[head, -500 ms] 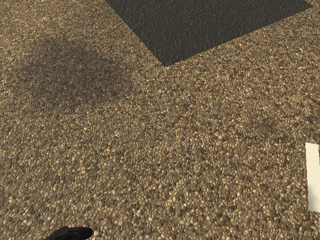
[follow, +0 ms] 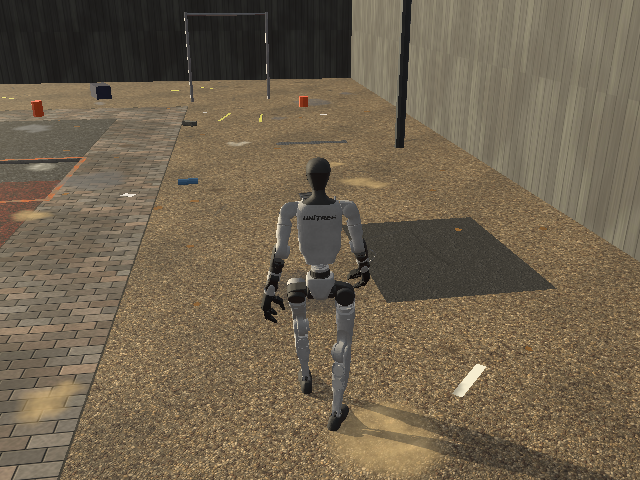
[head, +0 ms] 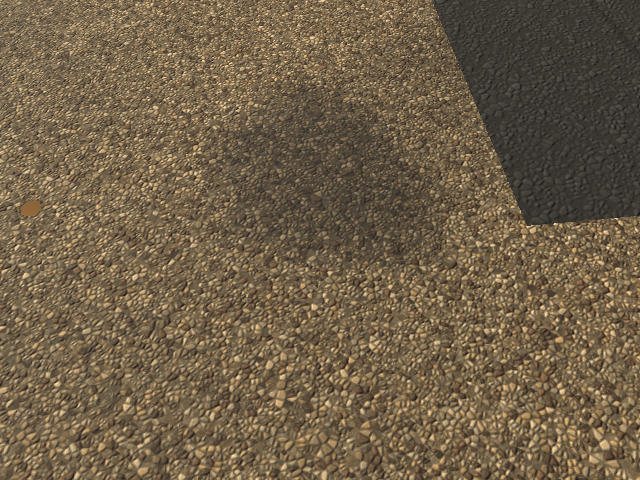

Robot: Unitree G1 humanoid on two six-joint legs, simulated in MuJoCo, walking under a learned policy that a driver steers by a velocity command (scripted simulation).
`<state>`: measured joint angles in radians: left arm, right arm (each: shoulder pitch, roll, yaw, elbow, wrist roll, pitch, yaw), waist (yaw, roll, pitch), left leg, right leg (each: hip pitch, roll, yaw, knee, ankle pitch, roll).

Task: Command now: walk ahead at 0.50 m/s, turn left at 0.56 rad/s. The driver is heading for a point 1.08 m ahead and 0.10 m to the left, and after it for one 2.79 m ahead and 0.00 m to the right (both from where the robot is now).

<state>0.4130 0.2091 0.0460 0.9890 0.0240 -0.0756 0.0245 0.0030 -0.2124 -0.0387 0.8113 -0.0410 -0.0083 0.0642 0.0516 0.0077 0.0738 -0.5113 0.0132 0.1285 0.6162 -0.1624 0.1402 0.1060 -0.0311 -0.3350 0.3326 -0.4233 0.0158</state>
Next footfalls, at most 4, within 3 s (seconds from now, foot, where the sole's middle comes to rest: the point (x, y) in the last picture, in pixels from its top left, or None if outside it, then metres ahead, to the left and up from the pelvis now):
0.02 left None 0.17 0.07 -0.76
0.56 right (351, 441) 0.52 -0.01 -0.76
0.96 left None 0.40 0.17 -0.76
2.16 left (241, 305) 0.83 0.25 -0.76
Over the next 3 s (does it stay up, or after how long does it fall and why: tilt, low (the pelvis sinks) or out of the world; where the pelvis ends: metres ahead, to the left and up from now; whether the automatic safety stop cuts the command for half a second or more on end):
stays up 1.03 0.20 0.01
